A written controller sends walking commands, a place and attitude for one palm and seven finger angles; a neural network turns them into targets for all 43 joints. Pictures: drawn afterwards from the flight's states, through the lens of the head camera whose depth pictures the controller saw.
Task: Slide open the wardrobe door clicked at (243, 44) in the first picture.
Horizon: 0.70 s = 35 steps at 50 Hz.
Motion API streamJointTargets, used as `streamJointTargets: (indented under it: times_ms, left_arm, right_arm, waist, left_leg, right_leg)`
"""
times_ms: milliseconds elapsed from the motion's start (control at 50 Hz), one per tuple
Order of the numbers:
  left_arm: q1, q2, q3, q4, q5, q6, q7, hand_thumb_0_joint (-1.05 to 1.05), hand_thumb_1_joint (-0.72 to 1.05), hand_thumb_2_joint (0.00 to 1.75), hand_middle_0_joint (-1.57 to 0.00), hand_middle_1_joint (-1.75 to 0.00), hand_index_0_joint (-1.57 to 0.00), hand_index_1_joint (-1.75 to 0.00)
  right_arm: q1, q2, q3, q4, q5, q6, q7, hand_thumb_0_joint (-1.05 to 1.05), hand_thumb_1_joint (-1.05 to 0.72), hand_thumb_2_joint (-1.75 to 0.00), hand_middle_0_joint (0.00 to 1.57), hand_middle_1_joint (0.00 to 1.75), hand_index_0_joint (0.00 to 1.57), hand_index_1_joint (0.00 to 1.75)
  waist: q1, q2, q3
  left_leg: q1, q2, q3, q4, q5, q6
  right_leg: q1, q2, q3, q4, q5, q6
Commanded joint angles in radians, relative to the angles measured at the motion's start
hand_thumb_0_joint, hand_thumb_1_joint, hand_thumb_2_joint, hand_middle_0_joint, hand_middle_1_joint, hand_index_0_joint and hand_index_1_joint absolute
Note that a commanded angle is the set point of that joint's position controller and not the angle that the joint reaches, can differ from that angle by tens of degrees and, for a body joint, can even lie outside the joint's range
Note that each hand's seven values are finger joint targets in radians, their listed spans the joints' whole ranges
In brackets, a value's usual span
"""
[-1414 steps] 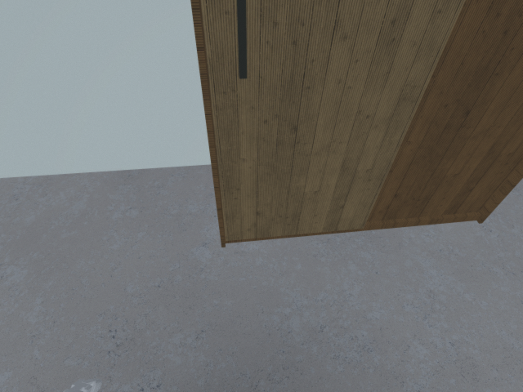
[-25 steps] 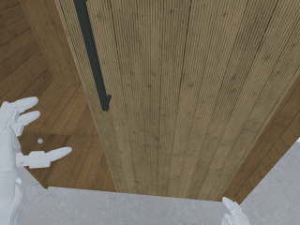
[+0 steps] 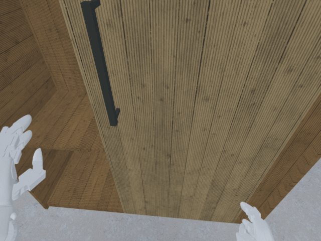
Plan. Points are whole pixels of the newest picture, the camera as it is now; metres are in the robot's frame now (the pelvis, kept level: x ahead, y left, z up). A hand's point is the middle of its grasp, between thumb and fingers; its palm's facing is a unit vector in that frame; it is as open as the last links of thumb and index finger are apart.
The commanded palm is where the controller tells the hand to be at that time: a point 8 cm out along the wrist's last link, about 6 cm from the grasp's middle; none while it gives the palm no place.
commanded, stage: draw the hand back to the body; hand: left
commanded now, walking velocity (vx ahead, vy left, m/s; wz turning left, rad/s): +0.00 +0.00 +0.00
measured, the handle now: (106, 72) +0.42 +0.21 +0.24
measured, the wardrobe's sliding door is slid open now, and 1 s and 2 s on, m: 0.50 0.50 0.50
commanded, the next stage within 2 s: step back with the hand held close in 0.26 s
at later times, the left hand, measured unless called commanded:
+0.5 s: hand (34, 167) +0.18 +0.28 +0.17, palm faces +0.50 -0.78 -0.39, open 7.4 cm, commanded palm +0.12 +0.30 +0.17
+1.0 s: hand (8, 201) +0.12 +0.29 +0.15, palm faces +0.47 -0.75 -0.47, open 7.4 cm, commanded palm +0.06 +0.32 +0.17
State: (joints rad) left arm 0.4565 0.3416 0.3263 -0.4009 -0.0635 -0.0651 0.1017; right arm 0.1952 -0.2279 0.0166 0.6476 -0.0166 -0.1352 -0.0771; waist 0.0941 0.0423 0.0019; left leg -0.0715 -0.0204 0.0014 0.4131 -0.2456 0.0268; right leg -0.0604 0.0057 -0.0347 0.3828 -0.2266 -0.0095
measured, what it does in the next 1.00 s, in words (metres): shifts its weight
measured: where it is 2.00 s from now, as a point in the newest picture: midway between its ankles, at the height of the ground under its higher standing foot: outside the picture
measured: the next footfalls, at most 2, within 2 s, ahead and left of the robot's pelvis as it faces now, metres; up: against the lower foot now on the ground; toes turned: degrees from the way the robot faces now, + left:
left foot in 1.56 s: -0.09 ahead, +0.11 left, +0.00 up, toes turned +1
right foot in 1.80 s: -0.21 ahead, -0.11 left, +0.00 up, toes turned +0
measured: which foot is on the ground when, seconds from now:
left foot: down 0.00-1.00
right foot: down 0.00-1.00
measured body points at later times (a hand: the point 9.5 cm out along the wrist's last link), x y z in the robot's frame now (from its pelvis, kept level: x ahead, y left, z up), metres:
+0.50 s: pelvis -0.01 +0.00 +0.00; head -0.04 -0.01 +0.45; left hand +0.15 +0.31 +0.19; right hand +0.17 -0.23 -0.08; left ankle -0.01 +0.10 -0.74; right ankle +0.00 -0.11 -0.74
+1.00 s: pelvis -0.08 +0.02 -0.01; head -0.08 +0.02 +0.44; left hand +0.09 +0.33 +0.18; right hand +0.10 -0.22 -0.09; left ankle -0.01 +0.10 -0.74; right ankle -0.01 -0.11 -0.74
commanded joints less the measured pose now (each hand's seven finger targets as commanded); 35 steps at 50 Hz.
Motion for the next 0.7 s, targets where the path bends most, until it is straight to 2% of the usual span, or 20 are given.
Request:
streamJointTargets:
  times_ms: [0,60,120,160,200,220,280,320,340,360,380,400,420,440,460,500,580,600,620,680]
  left_arm:
    - [-0.144,0.193,0.116,-0.217,-0.003,-0.060,0.018,0.00,0.90,0.90,-0.20,-0.30,-0.20,-0.30]
    - [-0.152,0.184,0.108,-0.203,-0.007,-0.059,0.017,0.00,0.90,0.90,-0.20,-0.30,-0.20,-0.30]
    - [-0.141,0.181,0.108,-0.204,-0.005,-0.060,0.016,0.00,0.90,0.90,-0.20,-0.30,-0.20,-0.30]
    - [-0.145,0.188,0.113,-0.210,-0.005,-0.062,0.016,0.00,0.90,0.90,-0.20,-0.30,-0.20,-0.30]
    - [-0.123,0.200,0.128,-0.195,-0.007,-0.060,0.016,0.00,0.90,0.90,-0.20,-0.30,-0.20,-0.30]
    - [-0.121,0.180,0.112,-0.195,-0.009,-0.061,0.013,0.00,0.90,0.90,-0.20,-0.30,-0.20,-0.30]
    - [-0.135,0.193,0.122,-0.210,-0.008,-0.065,0.014,0.00,0.90,0.90,-0.20,-0.30,-0.20,-0.30]
    - [-0.117,0.185,0.119,-0.183,-0.013,-0.063,0.011,0.00,0.90,0.90,-0.20,-0.30,-0.20,-0.30]
    - [-0.129,0.191,0.122,-0.193,-0.013,-0.065,0.011,0.00,0.90,0.90,-0.20,-0.30,-0.20,-0.30]
    - [-0.177,0.207,0.133,-0.142,-0.012,-0.060,0.016,0.00,0.90,0.90,-0.20,-0.30,-0.20,-0.30]
    - [-0.297,0.315,0.236,-0.219,0.002,-0.108,0.028,0.00,0.90,0.90,-0.20,-0.30,-0.20,-0.30]
    - [-0.297,0.308,0.230,-0.195,0.008,-0.131,0.028,0.00,0.90,0.90,-0.20,-0.30,-0.20,-0.30]
    - [-0.166,0.230,0.170,-0.132,0.010,-0.132,0.024,0.00,0.90,0.90,-0.20,-0.30,-0.20,-0.30]
    - [-0.104,0.189,0.133,-0.132,0.013,-0.131,0.020,0.00,0.90,0.90,-0.20,-0.30,-0.20,-0.30]
    - [-0.075,0.184,0.127,-0.160,0.016,-0.137,0.021,0.00,0.90,0.90,-0.20,-0.30,-0.20,-0.30]
    - [-0.020,0.199,0.144,-0.199,0.016,-0.144,0.027,0.00,0.90,0.90,-0.20,-0.30,-0.20,-0.30]
    - [0.042,0.248,0.203,-0.258,0.012,-0.152,0.039,0.00,0.90,0.90,-0.20,-0.30,-0.20,-0.30]
    - [0.054,0.272,0.230,-0.260,0.012,-0.154,0.042,0.00,0.90,0.90,-0.20,-0.30,-0.20,-0.30]
    - [0.068,0.253,0.218,-0.248,0.008,-0.154,0.041,0.00,0.90,0.90,-0.20,-0.30,-0.20,-0.30]
    - [0.062,0.254,0.220,-0.242,0.008,-0.159,0.043,0.00,0.90,0.90,-0.20,-0.30,-0.20,-0.30]
  right_arm:
    - [-0.130,-0.105,-0.033,-0.152,0.003,-0.050,-0.007,0.00,-0.90,-0.90,0.20,0.30,0.20,0.30]
    - [-0.134,-0.101,-0.031,-0.154,0.002,-0.044,-0.008,0.00,-0.90,-0.90,0.20,0.30,0.20,0.30]
    - [-0.135,-0.100,-0.029,-0.154,0.001,-0.046,-0.005,0.00,-0.90,-0.90,0.20,0.30,0.20,0.30]
    - [-0.137,-0.100,-0.029,-0.155,0.001,-0.045,-0.004,0.00,-0.90,-0.90,0.20,0.30,0.20,0.30]
    - [-0.142,-0.102,-0.031,-0.156,0.000,-0.046,-0.004,0.00,-0.90,-0.90,0.20,0.30,0.20,0.30]
    - [-0.142,-0.097,-0.031,-0.156,0.001,-0.044,-0.004,0.00,-0.90,-0.90,0.20,0.30,0.20,0.30]
    - [-0.142,-0.097,-0.032,-0.153,0.001,-0.044,-0.005,0.00,-0.90,-0.90,0.20,0.30,0.20,0.30]
    - [-0.143,-0.097,-0.031,-0.152,0.002,-0.045,-0.006,0.00,-0.90,-0.90,0.20,0.30,0.20,0.30]
    - [-0.145,-0.099,-0.033,-0.154,0.003,-0.044,-0.007,0.00,-0.90,-0.90,0.20,0.30,0.20,0.30]
    - [-0.143,-0.101,-0.033,-0.139,0.006,-0.039,-0.012,0.00,-0.90,-0.90,0.20,0.30,0.20,0.30]
    - [-0.146,-0.122,-0.029,-0.193,0.021,-0.017,-0.006,0.00,-0.90,-0.90,0.20,0.30,0.20,0.30]
    - [-0.148,-0.106,-0.025,-0.176,0.020,-0.006,-0.009,0.00,-0.90,-0.90,0.20,0.30,0.20,0.30]
    - [-0.137,-0.109,-0.028,-0.173,0.013,0.004,-0.010,0.00,-0.90,-0.90,0.20,0.30,0.20,0.30]
    - [-0.130,-0.114,-0.034,-0.185,0.012,0.011,-0.005,0.00,-0.90,-0.90,0.20,0.30,0.20,0.30]
    - [-0.122,-0.117,-0.039,-0.195,0.010,0.018,-0.004,0.00,-0.90,-0.90,0.20,0.30,0.20,0.30]
    - [-0.119,-0.121,-0.044,-0.209,0.010,0.028,-0.006,0.00,-0.90,-0.90,0.20,0.30,0.20,0.30]
    - [-0.107,-0.125,-0.060,-0.240,0.013,0.052,-0.012,0.00,-0.90,-0.90,0.20,0.30,0.20,0.30]
    - [-0.110,-0.125,-0.062,-0.243,0.015,0.056,-0.015,0.00,-0.90,-0.90,0.20,0.30,0.20,0.30]
    - [-0.105,-0.119,-0.062,-0.248,0.017,0.061,-0.017,0.00,-0.90,-0.90,0.20,0.30,0.20,0.30]
    - [-0.103,-0.125,-0.067,-0.258,0.022,0.065,-0.020,0.00,-0.90,-0.90,0.20,0.30,0.20,0.30]
  waist:
    - [-0.015,0.035,-0.041]
    - [-0.016,0.014,-0.026]
    - [-0.013,0.045,-0.035]
    - [-0.010,0.040,-0.045]
    - [-0.006,0.002,-0.036]
    - [-0.011,0.001,-0.038]
    - [-0.010,0.025,-0.041]
    - [-0.011,0.003,-0.022]
    - [-0.009,0.003,-0.028]
    - [-0.019,-0.006,-0.003]
    - [-0.053,0.006,0.059]
    - [-0.057,0.012,0.065]
    - [-0.063,-0.022,0.034]
    - [-0.062,-0.025,-0.008]
    - [-0.063,-0.009,-0.057]
    - [-0.064,0.030,-0.122]
    - [-0.064,0.010,-0.198]
    - [-0.063,0.012,-0.205]
    - [-0.066,0.000,-0.202]
    - [-0.068,-0.001,-0.162]
  left_leg:
    - [-0.015,0.032,-0.021,-0.076,0.231,-0.017]
    - [-0.027,0.032,-0.020,-0.084,0.186,-0.013]
    - [-0.028,0.031,-0.024,-0.087,0.200,-0.016]
    - [-0.023,0.032,-0.023,-0.087,0.196,-0.017]
    - [-0.028,0.031,-0.022,-0.087,0.192,-0.014]
    - [-0.028,0.032,-0.018,-0.086,0.185,-0.011]
    - [-0.025,0.029,-0.011,-0.080,0.183,-0.010]
    - [-0.034,0.030,-0.013,-0.084,0.167,-0.007]
    - [-0.031,0.029,-0.012,-0.084,0.161,-0.005]
    - [-0.037,0.029,-0.008,-0.087,0.137,-0.004]
    - [-0.128,0.043,-0.037,-0.053,0.055,0.016]
    - [-0.125,0.036,-0.044,-0.040,0.033,0.015]
    - [-0.107,0.036,-0.047,-0.015,0.069,0.017]
    - [-0.091,0.039,-0.046,-0.001,0.102,0.017]
    - [-0.083,0.044,-0.042,0.003,0.154,0.016]
    - [-0.075,0.052,-0.042,-0.003,0.244,0.014]
    - [-0.105,0.073,-0.055,0.001,0.368,0.010]
    - [-0.109,0.074,-0.056,0.002,0.384,0.009]
    - [-0.121,0.078,-0.059,-0.001,0.381,0.009]
    - [-0.181,0.087,-0.070,-0.020,0.300,0.015]
  right_leg:
    - [-0.020,-0.008,-0.003,-0.050,0.151,-0.014]
    - [-0.021,-0.011,-0.002,-0.055,0.121,-0.013]
    - [-0.007,-0.014,-0.002,-0.050,0.132,-0.016]
    - [-0.005,-0.012,-0.001,-0.052,0.129,-0.015]
    - [-0.006,-0.009,-0.001,-0.061,0.128,-0.014]
    - [-0.007,-0.014,-0.002,-0.059,0.125,-0.013]
    - [-0.008,-0.014,0.003,-0.066,0.127,-0.013]
    - [-0.012,-0.016,0.003,-0.074,0.113,-0.011]
    - [-0.012,-0.015,0.006,-0.079,0.104,-0.011]
    - [-0.034,-0.014,0.007,-0.089,0.080,-0.009]
    - [-0.135,-0.059,0.096,-0.144,0.070,-0.004]
    - [-0.156,-0.081,0.102,-0.160,0.053,-0.011]
    - [-0.179,-0.092,0.101,-0.157,0.063,-0.013]
    - [-0.179,-0.099,0.098,-0.144,0.084,-0.012]
    - [-0.157,-0.101,0.087,-0.115,0.137,-0.011]
    - [-0.126,-0.090,0.066,-0.072,0.214,-0.002]
    - [-0.082,-0.073,0.051,0.011,0.323,0.008]
    - [-0.077,-0.069,0.046,0.023,0.343,0.009]
    - [-0.078,-0.068,0.048,0.031,0.343,0.011]
    - [-0.097,-0.058,0.057,0.037,0.281,0.017]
